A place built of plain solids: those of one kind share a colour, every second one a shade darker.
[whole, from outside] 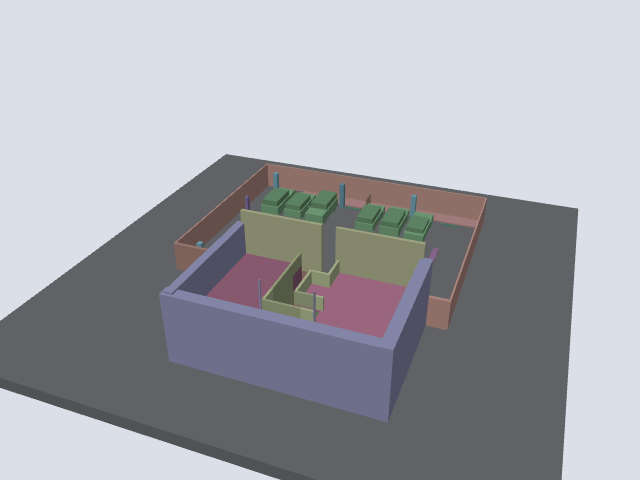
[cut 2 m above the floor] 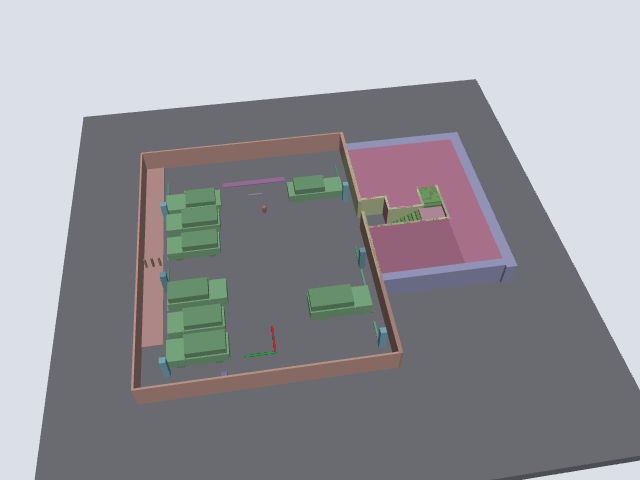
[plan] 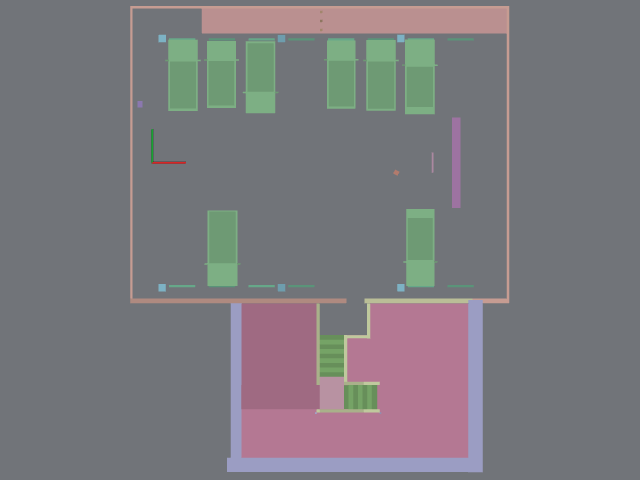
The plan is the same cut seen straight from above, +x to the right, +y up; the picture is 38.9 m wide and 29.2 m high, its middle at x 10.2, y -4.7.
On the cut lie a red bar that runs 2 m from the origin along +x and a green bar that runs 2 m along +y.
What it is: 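The pedestrian entrance of an underground car park of the 2000s; a paved forecourt at street level 3.07 m over the deck; an open stair well of 18 risers of 0.171 m and treads of 0.28 m, 1.47 m wide, an L of two flights with a corner landing, across the facade; under a glazed canopy, a plain doorway into the deck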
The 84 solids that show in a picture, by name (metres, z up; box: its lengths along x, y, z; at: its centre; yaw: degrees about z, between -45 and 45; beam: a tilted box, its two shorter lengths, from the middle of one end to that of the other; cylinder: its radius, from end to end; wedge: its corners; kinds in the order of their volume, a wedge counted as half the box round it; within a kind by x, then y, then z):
{
 "paving_1": {"box": [4.78, 1.49, 3.12], "at": [7.8, -14.26, 1.51]},
 "paving_2": {"box": [4.78, 3.06, 3.12], "at": [7.8, -12.0, 1.51]},
 "paving_3": {"box": [4.78, 1.94, 3.12], "at": [7.8, -9.53, 1.51]},
 "paving_4": {"box": [13.82, 2.97, 3.12], "at": [12.32, -16.47, 1.51]},
 "paving_5": {"box": [7.57, 3.06, 3.12], "at": [15.44, -12.0, 1.51]},
 "paving_6": {"box": [6.17, 1.94, 3.12], "at": [16.14, -9.53, 1.51]},
 "paving_7": {"box": [5.6, 1.49, 3.12], "at": [16.43, -14.26, 1.51]},
 "boundary_1": {"box": [0.65, 10.25, 5.82], "at": [5.09, -13.48, 2.86]},
 "boundary_2": {"box": [15.56, 0.87, 5.68], "at": [12.32, -18.38, 2.79]},
 "boundary_3": {"box": [0.88, 10.48, 5.73], "at": [19.66, -13.6, 2.82]},
 "car_1": {"box": [1.59, 2.86, 0.56], "at": [1.87, 4.74, 1.31]},
 "car_2": {"box": [1.79, 4.33, 0.85], "at": [1.87, 5.32, 0.6]},
 "car_3": {"box": [1.56, 2.71, 0.51], "at": [4.21, 4.83, 1.19]},
 "car_4": {"box": [1.76, 4.09, 0.75], "at": [4.21, 5.37, 0.56]},
 "car_5": {"box": [1.82, 4.6, 0.92], "at": [4.27, -5.2, 0.64]},
 "car_6": {"box": [1.62, 3.15, 0.6], "at": [4.27, -4.54, 1.4]},
 "car_7": {"box": [1.8, 4.39, 0.91], "at": [6.59, 5.2, 0.63]},
 "car_8": {"box": [1.6, 2.95, 0.56], "at": [6.59, 5.79, 1.37]},
 "car_9": {"box": [1.54, 2.78, 0.53], "at": [11.49, 4.81, 1.2]},
 "car_10": {"box": [1.74, 4.15, 0.75], "at": [11.49, 5.37, 0.56]},
 "car_11": {"box": [1.6, 2.88, 0.52], "at": [13.91, 4.72, 1.29]},
 "car_12": {"box": [1.8, 4.32, 0.85], "at": [13.91, 5.32, 0.61]},
 "car_13": {"box": [1.61, 2.46, 0.43], "at": [16.28, 4.62, 1.11]},
 "car_14": {"box": [1.81, 4.55, 0.72], "at": [16.28, 5.23, 0.54]},
 "car_15": {"box": [1.72, 4.68, 0.73], "at": [16.3, -5.16, 0.54]},
 "car_16": {"box": [1.52, 2.56, 0.55], "at": [16.3, -4.64, 1.18]},
 "stair_step_1": {"box": [1.49, 2.3, 1.59], "at": [10.92, -13.89, 0.74]},
 "stair_step_2": {"box": [1.49, 2.58, 1.41], "at": [10.92, -13.75, 0.66]},
 "stair_step_3": {"box": [1.49, 2.87, 1.24], "at": [10.92, -13.61, 0.57]},
 "stair_step_4": {"box": [1.49, 3.15, 1.07], "at": [10.92, -13.47, 0.49]},
 "stair_step_5": {"box": [1.49, 3.43, 0.9], "at": [10.92, -13.33, 0.4]},
 "stair_step_6": {"box": [1.49, 3.71, 0.73], "at": [10.92, -13.19, 0.32]},
 "stair_step_7": {"box": [1.49, 3.99, 0.56], "at": [10.92, -13.05, 0.23]},
 "stair_step_8": {"box": [1.49, 4.28, 0.39], "at": [10.92, -12.9, 0.15]},
 "stair_step_9": {"box": [1.49, 4.56, 0.22], "at": [10.92, -12.76, 0.06]},
 "stair_step_10": {"box": [2.02, 1.49, 1.93], "at": [12.67, -14.26, 0.91]},
 "stair_step_11": {"box": [1.74, 1.49, 2.1], "at": [12.81, -14.26, 1.0]},
 "stair_step_12": {"box": [1.46, 1.49, 2.27], "at": [12.95, -14.26, 1.08]},
 "stair_step_13": {"box": [1.18, 1.49, 2.44], "at": [13.09, -14.26, 1.17]},
 "stair_step_14": {"box": [0.9, 1.49, 2.61], "at": [13.23, -14.26, 1.25]},
 "stair_step_15": {"box": [0.61, 1.49, 2.78], "at": [13.37, -14.26, 1.34]},
 "stair_step_16": {"box": [0.33, 1.49, 2.95], "at": [13.52, -14.26, 1.43]},
 "wall_1": {"box": [0.15, 17.94, 2.59], "at": [-1.27, 0.56, 1.25]},
 "wall_2": {"box": [13.16, 0.3, 2.59], "at": [5.23, -8.4, 1.25]},
 "wall_3": {"box": [23.06, 0.15, 2.59], "at": [10.18, 9.46, 1.25]},
 "wall_4": {"box": [8.8, 0.3, 2.59], "at": [17.31, -8.4, 1.25]},
 "wall_5": {"box": [0.15, 17.94, 2.59], "at": [21.64, 0.56, 1.25]},
 "facade_1": {"box": [6.65, 0.3, 6.89], "at": [8.48, -8.4, 3.4]},
 "facade_2": {"box": [6.57, 0.3, 6.89], "at": [16.2, -8.4, 3.4]},
 "rim_guard_1": {"box": [0.2, 1.87, 4.21], "at": [10.09, -14.26, 2.06]},
 "rim_guard_2": {"box": [0.2, 3.44, 4.21], "at": [10.09, -12.0, 2.06]},
 "rim_guard_3": {"box": [0.2, 2.13, 4.21], "at": [10.09, -9.62, 2.06]},
 "rim_guard_4": {"box": [1.87, 0.2, 4.21], "at": [10.92, -15.09, 2.06]},
 "rim_guard_5": {"box": [0.2, 3.04, 4.21], "at": [11.76, -12.0, 2.06]},
 "rim_guard_6": {"box": [1.8, 0.2, 4.21], "at": [12.36, -15.09, 2.06]},
 "rim_guard_7": {"box": [1.6, 0.2, 4.21], "at": [12.46, -13.42, 2.06]},
 "rim_guard_8": {"box": [1.6, 0.2, 4.21], "at": [12.46, -10.59, 2.06]},
 "rim_guard_9": {"box": [0.2, 2.13, 4.21], "at": [13.16, -9.62, 2.06]},
 "rim_guard_10": {"box": [0.97, 0.2, 4.21], "at": [13.34, -15.09, 2.06]},
 "rim_guard_11": {"box": [0.97, 0.2, 4.21], "at": [13.34, -13.42, 2.06]},
 "stair_landing_1": {"box": [1.5, 2.02, 1.76], "at": [10.93, -14.03, 0.83]},
 "walkway_1": {"box": [18.56, 1.53, 0.17], "at": [12.28, 8.62, 0.03]},
 "column_1": {"box": [0.45, 0.45, 2.56], "at": [0.6, -7.61, 1.23]},
 "column_2": {"box": [0.45, 0.45, 2.56], "at": [0.6, 7.55, 1.23]},
 "column_3": {"box": [0.45, 0.45, 2.56], "at": [7.86, -7.61, 1.23]},
 "column_4": {"box": [0.45, 0.45, 2.56], "at": [7.86, 7.55, 1.23]},
 "column_5": {"box": [0.45, 0.45, 2.56], "at": [15.12, -7.61, 1.23]},
 "column_6": {"box": [0.45, 0.45, 2.56], "at": [15.12, 7.55, 1.23]},
 "wheelstop_1": {"box": [1.6, 0.15, 0.15], "at": [1.81, -7.5, 0.03]},
 "wheelstop_2": {"box": [1.6, 0.15, 0.15], "at": [1.81, 7.5, 0.03]},
 "wheelstop_3": {"box": [1.6, 0.15, 0.15], "at": [4.23, 7.5, 0.03]},
 "wheelstop_4": {"box": [1.6, 0.15, 0.15], "at": [6.65, -7.5, 0.03]},
 "wheelstop_5": {"box": [1.6, 0.15, 0.15], "at": [6.65, 7.5, 0.03]},
 "wheelstop_6": {"box": [1.6, 0.15, 0.15], "at": [9.07, -7.5, 0.03]},
 "wheelstop_7": {"box": [1.6, 0.15, 0.15], "at": [9.07, 7.5, 0.03]},
 "wheelstop_8": {"box": [1.6, 0.15, 0.15], "at": [11.49, 7.5, 0.03]},
 "wheelstop_9": {"box": [1.6, 0.15, 0.15], "at": [13.91, 7.5, 0.03]},
 "wheelstop_10": {"box": [1.6, 0.15, 0.15], "at": [18.75, -7.5, 0.03]},
 "wheelstop_11": {"box": [1.6, 0.15, 0.15], "at": [18.75, 7.5, 0.03]},
 "hump_1": {"box": [0.51, 5.51, 0.12], "at": [18.49, 0.0, 0.01]},
 "pay_station_1": {"box": [0.3, 0.4, 1.5], "at": [-0.75, 3.56, 0.7]},
 "canopy_post_1": {"box": [0.12, 0.12, 5.84], "at": [9.95, -15.23, 2.87]},
 "canopy_post_2": {"box": [0.12, 0.12, 5.84], "at": [13.87, -15.23, 2.87]},
 "cable_cover_1": {"box": [0.11, 1.24, 0.08], "at": [17.05, 0.0, -0.02]}
}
